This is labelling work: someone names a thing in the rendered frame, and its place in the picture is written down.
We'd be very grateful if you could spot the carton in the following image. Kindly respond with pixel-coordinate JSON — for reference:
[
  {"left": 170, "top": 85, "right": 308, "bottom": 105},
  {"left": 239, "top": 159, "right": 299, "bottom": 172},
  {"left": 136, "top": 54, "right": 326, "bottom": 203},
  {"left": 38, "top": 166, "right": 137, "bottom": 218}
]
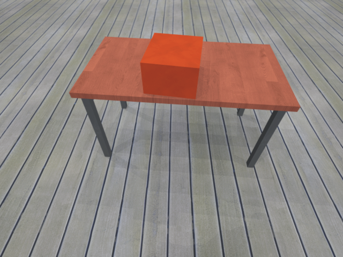
[{"left": 140, "top": 33, "right": 203, "bottom": 99}]

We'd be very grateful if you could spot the table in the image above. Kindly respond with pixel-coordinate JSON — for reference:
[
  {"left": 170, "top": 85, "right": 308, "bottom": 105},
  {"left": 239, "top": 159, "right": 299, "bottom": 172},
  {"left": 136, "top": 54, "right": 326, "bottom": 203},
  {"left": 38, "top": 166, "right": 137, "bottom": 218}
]
[{"left": 69, "top": 36, "right": 300, "bottom": 168}]

